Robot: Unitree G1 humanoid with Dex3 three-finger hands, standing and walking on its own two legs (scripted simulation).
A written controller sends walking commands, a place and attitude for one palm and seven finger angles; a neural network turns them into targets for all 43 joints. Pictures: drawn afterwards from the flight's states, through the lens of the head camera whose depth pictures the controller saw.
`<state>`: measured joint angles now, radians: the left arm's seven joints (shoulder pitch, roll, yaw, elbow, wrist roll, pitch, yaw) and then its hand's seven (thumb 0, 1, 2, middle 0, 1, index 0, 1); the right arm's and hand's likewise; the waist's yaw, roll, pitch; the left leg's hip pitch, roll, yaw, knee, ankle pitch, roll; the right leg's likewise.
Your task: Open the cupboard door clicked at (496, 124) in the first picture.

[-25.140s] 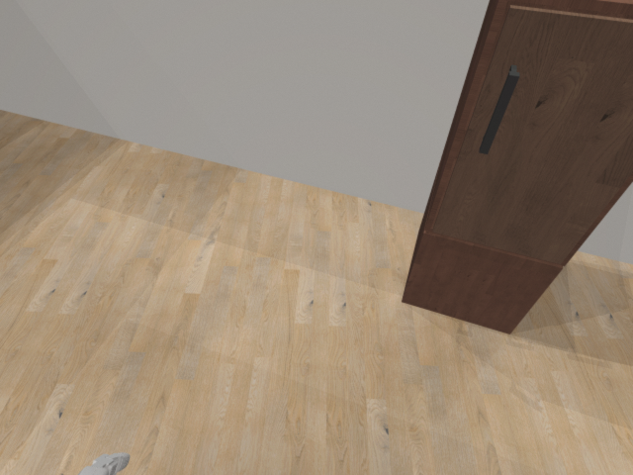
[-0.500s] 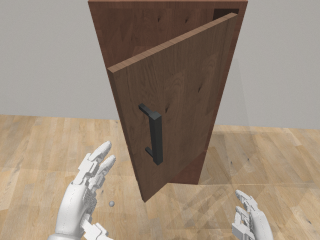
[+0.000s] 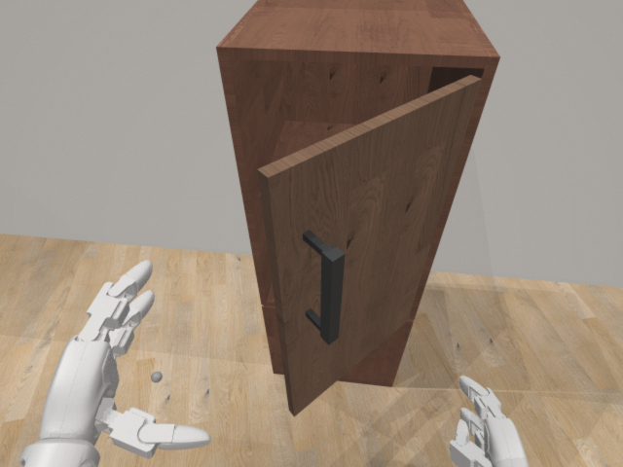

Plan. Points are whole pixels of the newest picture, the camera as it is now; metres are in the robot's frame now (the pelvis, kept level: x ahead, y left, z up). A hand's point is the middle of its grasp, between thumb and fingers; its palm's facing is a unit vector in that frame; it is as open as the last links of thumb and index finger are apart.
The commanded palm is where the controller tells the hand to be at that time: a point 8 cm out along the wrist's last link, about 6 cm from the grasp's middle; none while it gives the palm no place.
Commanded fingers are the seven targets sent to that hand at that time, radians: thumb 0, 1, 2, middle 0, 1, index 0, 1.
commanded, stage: draw the hand back to the body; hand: left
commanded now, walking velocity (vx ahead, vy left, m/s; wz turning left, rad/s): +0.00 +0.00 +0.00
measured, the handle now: (321, 291) +0.32 +0.02 +0.09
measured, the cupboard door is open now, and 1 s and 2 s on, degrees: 46 46 46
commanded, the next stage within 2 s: step back with the hand held close in 0.94 s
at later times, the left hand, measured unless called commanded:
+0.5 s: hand (73, 322) +0.20 +0.24 +0.18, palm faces +0.40 -0.82 -0.40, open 9.8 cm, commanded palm +0.15 +0.29 +0.20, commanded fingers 0.00 0.83 0.87 -0.20 -0.30 -0.20 -0.30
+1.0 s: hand (70, 314) +0.20 +0.24 +0.19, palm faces +0.44 -0.80 -0.40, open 7.4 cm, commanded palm +0.15 +0.28 +0.20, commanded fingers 0.00 0.90 0.90 -0.20 -0.30 -0.20 -0.30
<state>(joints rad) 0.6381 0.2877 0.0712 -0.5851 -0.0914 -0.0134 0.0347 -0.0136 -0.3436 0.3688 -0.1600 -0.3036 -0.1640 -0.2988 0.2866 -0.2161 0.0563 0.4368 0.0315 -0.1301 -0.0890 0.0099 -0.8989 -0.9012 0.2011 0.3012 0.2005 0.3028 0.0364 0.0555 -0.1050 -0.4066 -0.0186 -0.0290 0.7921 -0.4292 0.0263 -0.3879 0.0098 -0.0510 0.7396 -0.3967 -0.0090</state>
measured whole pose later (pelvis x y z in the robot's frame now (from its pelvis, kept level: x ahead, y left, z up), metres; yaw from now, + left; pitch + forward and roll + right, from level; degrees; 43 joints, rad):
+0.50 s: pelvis +0.01 +0.00 +0.03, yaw +0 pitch -2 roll -1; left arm 0.52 0.34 0.28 -0.46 -0.06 -0.05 0.12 0.00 0.49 0.73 -0.19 -0.30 -0.20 -0.30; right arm 0.21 -0.22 0.04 0.59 0.01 -0.11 -0.09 0.01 -0.90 -0.90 0.20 0.30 0.20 0.30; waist 0.06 0.06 -0.02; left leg -0.16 -0.03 -0.02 0.51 -0.31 0.03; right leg -0.16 0.00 -0.03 0.48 -0.29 0.00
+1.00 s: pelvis +0.01 -0.01 +0.03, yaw -1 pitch -3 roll +0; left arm 0.49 0.34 0.33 -0.42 -0.07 -0.07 0.12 0.01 0.88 0.90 -0.21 -0.30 -0.22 -0.30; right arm 0.19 -0.22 0.02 0.63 0.01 -0.10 -0.08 0.01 -0.90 -0.90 0.20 0.30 0.20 0.30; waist 0.06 0.07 0.00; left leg -0.10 -0.01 -0.02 0.43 -0.28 0.01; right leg -0.10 0.02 -0.04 0.41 -0.25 -0.02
